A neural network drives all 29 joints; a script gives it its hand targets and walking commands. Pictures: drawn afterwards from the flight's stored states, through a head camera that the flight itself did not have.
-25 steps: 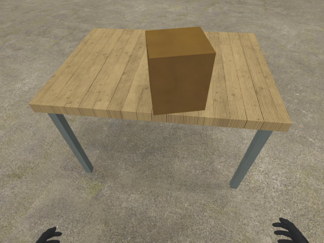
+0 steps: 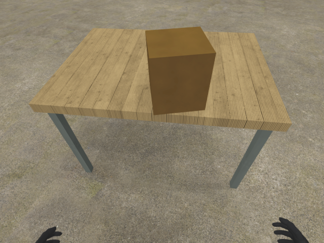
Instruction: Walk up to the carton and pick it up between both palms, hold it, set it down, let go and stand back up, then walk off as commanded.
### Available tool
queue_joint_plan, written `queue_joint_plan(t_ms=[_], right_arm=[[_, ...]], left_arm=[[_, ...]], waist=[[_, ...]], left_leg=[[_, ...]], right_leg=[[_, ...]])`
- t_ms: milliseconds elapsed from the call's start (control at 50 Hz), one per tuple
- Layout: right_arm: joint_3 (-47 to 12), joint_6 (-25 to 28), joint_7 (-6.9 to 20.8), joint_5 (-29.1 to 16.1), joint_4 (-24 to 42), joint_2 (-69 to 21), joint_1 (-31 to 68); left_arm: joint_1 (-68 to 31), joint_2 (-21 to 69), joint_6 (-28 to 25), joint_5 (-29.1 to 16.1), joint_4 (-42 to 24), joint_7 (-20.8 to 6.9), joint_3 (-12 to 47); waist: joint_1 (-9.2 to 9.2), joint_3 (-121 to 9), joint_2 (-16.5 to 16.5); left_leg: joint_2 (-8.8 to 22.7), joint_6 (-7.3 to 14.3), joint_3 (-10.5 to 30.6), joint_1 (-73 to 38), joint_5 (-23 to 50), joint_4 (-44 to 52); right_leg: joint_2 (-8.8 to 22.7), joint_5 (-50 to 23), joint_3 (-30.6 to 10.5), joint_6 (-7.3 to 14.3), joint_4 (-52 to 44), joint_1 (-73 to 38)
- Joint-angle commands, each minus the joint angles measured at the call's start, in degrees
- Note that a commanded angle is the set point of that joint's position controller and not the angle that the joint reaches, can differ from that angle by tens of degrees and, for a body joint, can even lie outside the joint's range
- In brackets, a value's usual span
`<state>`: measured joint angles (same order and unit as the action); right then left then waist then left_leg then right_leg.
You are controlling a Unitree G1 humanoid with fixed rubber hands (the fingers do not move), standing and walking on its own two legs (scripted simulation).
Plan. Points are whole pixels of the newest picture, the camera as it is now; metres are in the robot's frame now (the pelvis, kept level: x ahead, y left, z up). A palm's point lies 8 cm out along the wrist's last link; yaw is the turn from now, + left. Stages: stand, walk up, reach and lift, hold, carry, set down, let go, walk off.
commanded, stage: stand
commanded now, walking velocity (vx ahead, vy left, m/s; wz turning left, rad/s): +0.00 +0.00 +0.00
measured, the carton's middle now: (176, 72) +0.71 +0.00 +0.03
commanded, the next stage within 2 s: none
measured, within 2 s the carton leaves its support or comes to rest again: neither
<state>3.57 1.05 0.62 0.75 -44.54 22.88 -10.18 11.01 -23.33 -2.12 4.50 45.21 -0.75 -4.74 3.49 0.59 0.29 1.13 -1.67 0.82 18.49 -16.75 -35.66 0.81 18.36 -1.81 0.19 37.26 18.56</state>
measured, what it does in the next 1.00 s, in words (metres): stands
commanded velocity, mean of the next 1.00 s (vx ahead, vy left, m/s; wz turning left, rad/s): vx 0.00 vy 0.00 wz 0.00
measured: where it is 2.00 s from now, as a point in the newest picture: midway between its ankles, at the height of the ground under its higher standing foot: outside the picture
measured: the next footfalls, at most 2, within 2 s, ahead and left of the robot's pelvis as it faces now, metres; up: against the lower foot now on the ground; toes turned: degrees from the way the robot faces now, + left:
none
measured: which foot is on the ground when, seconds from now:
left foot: down 0.00-1.00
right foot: down 0.00-1.00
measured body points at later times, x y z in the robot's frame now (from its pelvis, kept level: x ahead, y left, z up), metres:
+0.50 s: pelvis -0.01 +0.00 +0.00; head +0.00 +0.00 +0.45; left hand +0.11 +0.33 -0.08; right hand +0.15 -0.31 -0.09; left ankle +0.02 +0.14 -0.72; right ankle +0.02 -0.13 -0.72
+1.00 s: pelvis +0.00 +0.00 +0.00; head +0.00 +0.00 +0.45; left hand +0.11 +0.33 -0.08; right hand +0.15 -0.30 -0.09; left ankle +0.02 +0.14 -0.72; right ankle +0.02 -0.13 -0.72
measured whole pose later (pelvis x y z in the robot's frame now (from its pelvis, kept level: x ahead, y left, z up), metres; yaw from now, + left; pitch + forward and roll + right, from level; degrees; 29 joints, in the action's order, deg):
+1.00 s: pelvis +0.00 +0.00 +0.00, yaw +0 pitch -1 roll +0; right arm 3.6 0.9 0.6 0.8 -44.5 22.7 -10.2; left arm 11.0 -23.3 -2.1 4.5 45.2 -0.7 -4.7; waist 3.5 0.4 0.2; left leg 1.2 -1.5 0.8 18.5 -16.0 -35.0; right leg 0.8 17.4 -1.8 0.0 36.2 18.4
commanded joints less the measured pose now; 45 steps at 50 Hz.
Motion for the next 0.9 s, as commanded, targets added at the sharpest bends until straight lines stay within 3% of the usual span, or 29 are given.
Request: queue_joint_plan(t_ms=[0, 20, 60, 140, 260, 280, 360, 380, 440, 460, 480, 520, 560, 600, 640, 660, 720, 760, 780, 800, 880], right_arm=[[1.45, 0.84, -0.07, -0.68, 0.76, 9.2, 4.76], [1.3, 1.03, -0.16, -0.68, 0.89, 9.21, 4.75], [1.29, 0.91, -0.12, -0.56, 0.72, 9.44, 4.58], [1.48, 0.91, -0.12, -0.26, 0.75, 10.73, 4.36], [1.25, 0.92, -0.19, -0.68, 0.66, 9.41, 3.98], [1.3, 0.68, 0.07, -0.66, 0.59, 9.91, 5.03], [1.25, 0.59, -0.18, -0.58, 0.86, 9.3, 3.94], [1.52, 0.91, -0.19, -0.75, 0.92, 9.24, 4.64], [1.36, 0.55, 0.02, -0.71, 0.4, 9.29, 3.33], [1.03, 0.47, 0.02, -0.59, 0.64, 8.38, 3.35], [1.23, 0.68, 0.03, -0.56, 0.58, 9.14, 3.42], [1.4, 0.98, 0.15, -0.68, 0.57, 9.23, 3.68], [1.2, 0.6, 0.09, -0.6, 0.48, 9.12, 3.95], [1.14, 0.79, 0.01, -0.58, 0.26, 9.43, 3.75], [1.26, 1.06, 0.12, -0.58, 0.71, 9.26, 4.66], [1.09, 0.91, 0.0, -0.39, 0.65, 8.89, 4.06], [1.46, 0.87, 0.24, -0.57, 0.79, 9.76, 4.42], [1.49, 0.71, 0.12, -0.44, 0.41, 9.65, 2.98], [1.51, 0.79, 0.18, -0.28, 0.13, 9.69, 3.3], [1.51, 0.74, 0.14, -0.51, 0.61, 9.93, 3.01], [1.15, 0.76, 0.02, -0.73, 0.4, 8.51, 3.46]], left_arm=[[-3.46, -10.82, -1.34, -3.71, 0.81, 0.61, -0.11], [-3.88, -10.3, -1.06, -3.96, 1.15, 0.48, 0.35], [-3.86, -9.68, -0.91, -3.93, 0.97, 0.29, 0.35], [-3.27, -10.49, -0.98, -3.79, 0.83, 0.4, 0.05], [-2.82, -10.06, -0.87, -3.92, 1.27, 0.53, 0.19], [-3.09, -10.55, -0.95, -3.96, 1.27, 0.42, 0.11], [-3.84, -10.15, -0.94, -3.71, 0.76, 0.61, 0.07], [-4.18, -9.64, -0.99, -3.64, 0.66, 0.5, 0.21], [-3.47, -10.9, -1.04, -3.59, 0.71, 0.48, 0.1], [-3.39, -10.54, -1.06, -3.73, 0.48, 0.56, 0.14], [-4.81, -11.03, -1.0, -3.55, 0.62, 0.59, -0.17], [-4.16, -9.79, -0.86, -3.9, 0.31, 0.35, 0.35], [-3.66, -9.98, -0.94, -3.55, 1.01, 0.5, 0.11], [-4.06, -10.96, -0.7, -3.88, 0.94, 0.65, -0.04], [-3.32, -10.03, -0.79, -3.88, 0.8, 0.67, 0.01], [-3.95, -10.37, -0.74, -3.51, 1.0, 0.68, 0.0], [-4.34, -10.36, -0.84, -3.95, 0.56, 0.51, 0.1], [-3.54, -10.43, -0.99, -3.69, 0.71, 0.44, 0.18], [-3.5, -10.06, -1.13, -3.76, 0.63, 0.64, 0.21], [-3.38, -10.1, -1.15, -3.75, 0.41, 0.69, 0.33], [-2.29, -10.89, -1.26, -3.78, 1.38, 0.46, -0.14]], waist=[[-3.79, -4.04, -2.25], [-3.87, -3.47, -3.7], [-3.25, -3.29, -1.67], [-3.16, -3.4, -3.21], [-3.41, -3.09, -1.36], [-2.77, -2.43, -2.95], [-3.34, -3.04, -3.58], [-3.59, -2.18, -2.38], [-4.02, -2.9, -2.15], [-3.43, -2.21, -2.84], [-4.22, -2.03, -3.81], [-3.77, -2.55, -1.31], [-3.45, -3.83, -2.71], [-3.91, -2.57, -0.72], [-3.36, -2.95, -2.45], [-4.33, -1.95, -2.84], [-3.97, -2.97, -2.44], [-4.03, -2.81, -4.95], [-3.36, -3.59, -3.85], [-4.14, -3.61, -2.5], [-3.53, -3.61, -0.67]], left_leg=[[3.72, 3.84, 3.42, -6.53, 8.1, 5.27], [4.19, 4.38, 3.85, -6.66, 8.16, 5.54], [4.25, 4.46, 4.03, -6.22, 7.57, 5.86], [4.07, 4.25, 3.25, -6.86, 7.22, 5.91], [4.32, 4.43, 3.87, -6.26, 6.45, 6.36], [4.4, 4.59, 4.66, -5.79, 5.64, 7.11], [4.49, 4.36, 4.05, -6.83, 7.22, 6.43], [4.25, 4.43, 3.91, -6.46, 6.21, 5.89], [3.39, 4.05, 3.11, -6.42, 5.0, 5.78], [3.59, 4.4, 3.88, -6.15, 4.96, 6.71], [3.77, 4.11, 3.89, -6.12, 3.48, 6.73], [4.01, 4.39, 4.06, -5.76, 4.62, 6.82], [4.38, 4.43, 4.26, -6.35, 4.46, 7.13], [4.41, 4.48, 4.4, -6.04, 4.68, 7.5], [4.36, 4.34, 4.25, -6.08, 4.39, 6.94], [4.33, 4.25, 4.18, -5.9, 3.49, 6.93], [3.74, 4.43, 3.66, -6.19, 3.16, 6.16], [3.89, 4.16, 3.7, -5.97, 4.09, 6.32], [3.89, 4.34, 3.39, -6.72, 5.57, 5.9], [3.91, 4.17, 3.65, -7.38, 5.99, 5.95], [4.17, 4.4, 3.61, -6.62, 8.09, 6.49]], right_leg=[[5.83, -8.31, -6.47, 2.6, -11.13, -2.65], [5.63, -7.26, -6.25, 2.56, -11.22, -1.97], [5.67, -6.07, -6.37, 2.56, -11.39, -2.09], [5.46, -5.39, -5.91, 2.34, -11.4, -1.5], [5.96, -3.98, -7.08, 2.57, -12.02, -1.85], [5.52, -3.2, -6.64, 2.61, -12.01, -1.46], [5.99, -5.03, -6.71, 2.43, -12.51, -1.35], [5.83, -5.28, -7.01, 2.55, -12.35, -1.04], [6.27, -2.67, -7.59, 2.77, -12.72, -1.1], [5.77, -1.23, -7.17, 2.77, -13.25, -0.84], [5.79, -1.36, -6.92, 2.5, -12.95, -0.22], [5.84, -2.27, -6.75, 2.4, -12.46, -1.11], [5.61, -1.87, -6.41, 2.29, -12.56, -1.79], [5.76, -2.18, -6.67, 2.32, -12.71, -0.86], [5.47, -1.33, -6.55, 2.2, -12.9, -0.81], [5.57, -1.81, -6.55, 2.34, -12.89, 0.04], [5.72, -0.82, -7.2, 2.55, -13.1, -0.3], [6.05, -2.13, -6.97, 2.54, -13.01, -1.02], [6.22, -2.25, -7.29, 2.35, -13.37, -1.43], [6.12, -3.85, -7.33, 2.34, -13.19, -0.83], [5.84, -6.49, -6.49, 2.39, -11.93, -2.84]])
